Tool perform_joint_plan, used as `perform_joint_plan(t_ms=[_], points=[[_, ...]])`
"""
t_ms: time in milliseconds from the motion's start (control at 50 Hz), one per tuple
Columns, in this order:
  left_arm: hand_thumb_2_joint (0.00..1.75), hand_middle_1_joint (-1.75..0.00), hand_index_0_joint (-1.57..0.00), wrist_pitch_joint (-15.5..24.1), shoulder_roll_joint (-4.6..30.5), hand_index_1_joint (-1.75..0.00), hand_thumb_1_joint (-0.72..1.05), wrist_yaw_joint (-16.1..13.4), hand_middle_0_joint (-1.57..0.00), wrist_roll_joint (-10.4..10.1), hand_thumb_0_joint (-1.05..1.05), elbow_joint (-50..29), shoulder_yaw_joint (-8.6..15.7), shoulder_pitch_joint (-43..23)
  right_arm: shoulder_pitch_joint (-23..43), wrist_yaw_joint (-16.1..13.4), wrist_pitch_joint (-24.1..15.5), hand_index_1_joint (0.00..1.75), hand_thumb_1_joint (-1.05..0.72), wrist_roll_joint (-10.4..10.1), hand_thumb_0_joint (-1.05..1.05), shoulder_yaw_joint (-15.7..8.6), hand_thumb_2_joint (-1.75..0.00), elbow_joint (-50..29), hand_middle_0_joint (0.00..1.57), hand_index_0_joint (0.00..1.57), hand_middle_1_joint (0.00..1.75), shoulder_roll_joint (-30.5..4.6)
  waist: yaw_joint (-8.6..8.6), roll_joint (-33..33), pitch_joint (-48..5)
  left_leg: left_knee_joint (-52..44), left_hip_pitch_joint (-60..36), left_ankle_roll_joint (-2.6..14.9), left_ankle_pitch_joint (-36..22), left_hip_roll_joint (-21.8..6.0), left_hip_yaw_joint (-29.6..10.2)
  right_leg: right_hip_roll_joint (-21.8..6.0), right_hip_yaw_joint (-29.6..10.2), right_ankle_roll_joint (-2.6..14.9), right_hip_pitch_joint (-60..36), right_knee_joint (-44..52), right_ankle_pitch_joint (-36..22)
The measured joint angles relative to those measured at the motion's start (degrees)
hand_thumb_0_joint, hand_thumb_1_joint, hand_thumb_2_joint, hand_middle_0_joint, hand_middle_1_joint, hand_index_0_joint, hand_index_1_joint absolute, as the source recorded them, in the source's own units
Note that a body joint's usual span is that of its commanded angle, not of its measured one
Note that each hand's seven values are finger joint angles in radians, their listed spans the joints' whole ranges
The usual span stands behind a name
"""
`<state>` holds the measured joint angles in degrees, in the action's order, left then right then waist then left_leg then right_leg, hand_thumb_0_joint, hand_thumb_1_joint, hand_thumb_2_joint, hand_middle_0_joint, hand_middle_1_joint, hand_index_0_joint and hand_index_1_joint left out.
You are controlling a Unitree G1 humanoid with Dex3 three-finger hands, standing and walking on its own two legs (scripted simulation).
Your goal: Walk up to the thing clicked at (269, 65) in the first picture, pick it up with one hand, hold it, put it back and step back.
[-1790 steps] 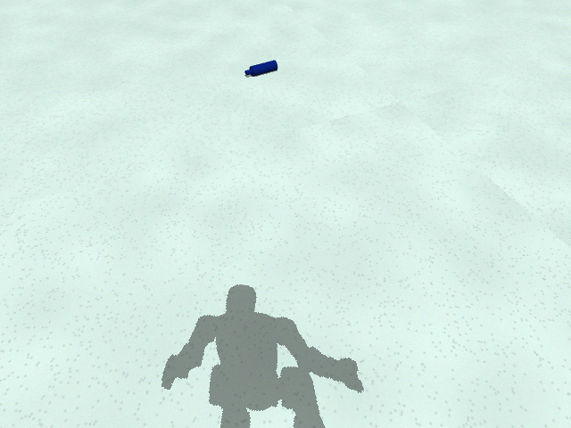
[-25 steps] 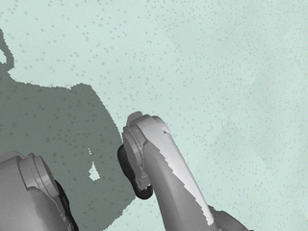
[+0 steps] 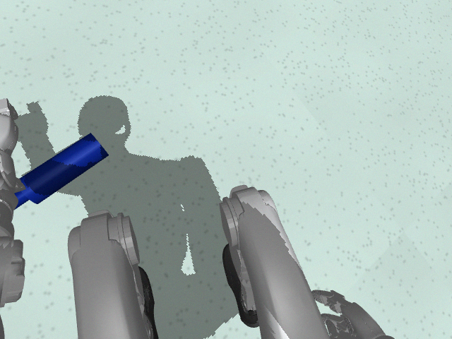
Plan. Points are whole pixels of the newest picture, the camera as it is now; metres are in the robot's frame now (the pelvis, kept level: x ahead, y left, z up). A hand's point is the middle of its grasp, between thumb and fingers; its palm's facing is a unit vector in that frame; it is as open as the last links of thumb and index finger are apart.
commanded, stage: withdraw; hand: left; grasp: from above
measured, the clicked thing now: (56, 172) +0.44 +0.31 -0.31
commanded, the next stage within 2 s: home in 0.44 s
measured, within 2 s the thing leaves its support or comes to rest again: neither
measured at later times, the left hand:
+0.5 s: hand (34, 154) +0.45 +0.31 -0.18, palm faces -0.39 -0.06 -0.92, open 14.0 cm
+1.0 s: hand out of the picture +0.34 +0.29 +0.00, palm faces -0.32 -0.55 -0.77, open 9.4 cm
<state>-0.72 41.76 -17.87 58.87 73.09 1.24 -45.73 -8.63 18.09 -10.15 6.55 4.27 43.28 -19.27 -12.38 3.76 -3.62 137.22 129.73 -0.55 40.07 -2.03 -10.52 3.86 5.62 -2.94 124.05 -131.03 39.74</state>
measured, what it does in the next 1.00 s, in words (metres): rises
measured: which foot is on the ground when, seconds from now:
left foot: down 0.00-1.00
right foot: down 0.00-1.00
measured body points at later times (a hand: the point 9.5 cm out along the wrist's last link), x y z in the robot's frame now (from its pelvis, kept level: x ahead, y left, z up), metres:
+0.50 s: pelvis -0.01 -0.01 -0.01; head +0.22 +0.08 +0.36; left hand +0.47 +0.31 -0.12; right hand +0.07 -0.29 -0.11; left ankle +0.07 +0.13 -0.31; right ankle +0.10 -0.12 -0.31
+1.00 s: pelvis +0.01 +0.00 +0.12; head +0.19 +0.04 +0.53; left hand +0.35 +0.31 +0.04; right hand +0.17 -0.26 -0.01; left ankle +0.07 +0.13 -0.31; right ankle +0.10 -0.13 -0.31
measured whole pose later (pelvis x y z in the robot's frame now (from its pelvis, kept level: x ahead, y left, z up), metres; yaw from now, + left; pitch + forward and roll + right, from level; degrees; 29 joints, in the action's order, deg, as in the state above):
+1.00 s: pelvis +0.01 +0.00 +0.12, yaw +6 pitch +34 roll -6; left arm -2.5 27.8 -2.5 36.2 36.1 1.3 -21.9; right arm -9.2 4.3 0.2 0.7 -1.6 35.8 -16.9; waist -3.4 2.9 -11.6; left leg 114.7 111.2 -0.6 38.0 -2.0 -5.5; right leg 2.0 2.3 -1.7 107.3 -111.7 38.8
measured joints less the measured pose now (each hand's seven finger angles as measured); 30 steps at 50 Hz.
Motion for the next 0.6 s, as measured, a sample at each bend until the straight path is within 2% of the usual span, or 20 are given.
perform_joint_plan(t_ms=[80,120,160,220,260,320,380,440,480,540,600], points=[[1.01,-0.97,-0.08,4.1,-2.5,-0.99,-0.52,8.1,-0.09,-1.1,0.0,-5.8,-4.1,1.7,1.6,-2.7,2.0,0.3,-0.92,-0.9,0.0,-1.6,-0.91,-2.4,0.2,0.2,0.3,-0.1,3.16,-0.2,0.9,-2.9,-2.7,0.21,-1.8,0.2,1.8,-0.6,-1.4,0.2,-2.2,1.6,-1.0],[1.02,-0.98,-0.08,7.4,-3.5,-0.99,-0.52,10.1,-0.09,-0.4,0.0,-7.2,-5.0,1.5,2.2,-4.4,2.8,0.3,-0.91,-1.0,0.0,-1.7,-0.91,-3.2,0.2,0.2,0.3,-0.2,4.27,-1.1,1.2,-4.0,-3.4,0.08,-2.7,0.4,2.2,-0.9,-1.7,0.47,-2.7,2.3,-1.6],[1.02,-0.98,-0.08,11.2,-3.9,-1.0,-0.52,10.2,-0.09,1.5,0.0,-7.3,-5.0,0.8,2.8,-6.2,3.5,0.3,-0.91,-0.9,0.0,-1.4,-0.9,-3.7,0.2,0.2,0.3,-0.2,4.73,-2.1,1.2,-4.6,-3.6,-0.06,-3.3,0.7,2.2,-1.1,-1.6,0.75,-2.8,2.5,-2.1],[1.03,-0.99,-0.08,15.6,-3.3,-1.0,-0.52,7.3,-0.09,5.6,0.0,-5.1,-4.2,-0.9,3.8,-8.4,4.7,0.3,-0.91,-0.6,0.0,-0.5,-0.9,-3.8,0.2,0.2,0.3,0.0,4.27,-3.9,1.1,-4.5,-3.0,-0.5,-3.9,1.0,1.7,-1.3,-1.2,1.12,-2.2,2.2,-2.6],[1.03,-0.99,-0.08,16.9,-2.6,-1.01,-0.52,4.3,-0.09,8.7,0.0,-2.7,-3.6,-2.5,4.2,-9.3,5.5,0.3,-0.91,-0.3,0.0,0.0,-0.9,-3.7,0.2,0.2,0.3,0.2,3.46,-5.0,0.9,-3.9,-2.2,-0.91,-4.2,1.3,1.4,-1.4,-0.9,1.28,-1.4,1.6,-2.7],[1.03,-0.99,-0.08,16.6,-1.6,-1.01,-0.52,-1.1,-0.09,12.1,0.0,2.9,-2.9,-6.0,4.4,-10.3,6.0,0.3,-0.9,0.5,0.0,0.4,-0.9,-3.2,0.2,0.2,0.3,0.6,1.84,-6.0,0.6,-2.9,-0.7,-1.38,-4.4,1.6,1.2,-1.6,-0.8,1.46,0.0,0.5,-2.7],[1.03,-1.0,-0.08,14.6,-0.7,-1.01,-0.51,-5.8,-0.09,14.2,0.0,9.5,-2.2,-9.9,4.0,-10.8,5.8,0.3,-0.9,1.5,0.0,0.9,-0.9,-2.6,0.2,0.2,0.3,1.1,0.05,-6.5,0.7,-1.9,1.2,-1.42,-4.5,1.7,1.0,-1.5,-0.8,1.38,1.8,-0.5,-2.8],[1.02,-1.0,-0.08,11.9,0.5,-1.01,-0.51,-8.8,-0.09,14.8,0.0,14.7,-0.7,-13.2,3.0,-10.9,5.3,0.3,-0.9,2.3,0.0,1.4,-0.9,-2.3,0.2,0.2,0.3,1.5,-1.73,-6.3,1.4,-1.0,2.9,-1.24,-4.6,1.7,0.9,-1.4,-0.7,1.17,3.4,-1.1,-2.9],[1.02,-1.0,-0.08,10.1,1.1,-1.01,-0.51,-9.6,-0.08,14.4,0.0,15.8,0.9,-14.1,2.0,-10.8,5.1,0.3,-0.9,2.7,0.0,1.6,-0.9,-2.0,0.2,0.2,0.3,1.7,-2.59,-5.9,2.1,-0.5,3.8,-1.08,-4.5,1.6,0.9,-1.2,-0.7,1.0,4.3,-1.5,-2.9],[1.01,-1.0,-0.08,8.1,1.2,-1.0,-0.5,-9.4,-0.09,12.7,0.0,13.1,3.7,-12.6,-0.3,-10.5,5.4,0.3,-0.9,2.7,0.0,1.6,-0.9,-1.7,0.2,0.2,0.3,2.1,-3.18,-4.8,2.5,-0.1,4.8,-0.91,-3.9,1.4,1.1,-1.1,-1.0,0.83,5.3,-1.8,-2.4],[1.0,-0.99,-0.1,6.4,0.1,-0.99,-0.49,-7.8,-0.1,10.5,0.0,6.7,5.6,-8.5,-2.6,-10.2,6.4,0.3,-0.9,2.0,0.0,0.9,-0.9,-1.1,0.2,0.2,0.3,3.0,-2.84,-3.6,1.9,-0.4,4.3,-0.86,-2.7,1.1,1.6,-1.0,-1.4,0.67,5.2,-1.8,-1.4]])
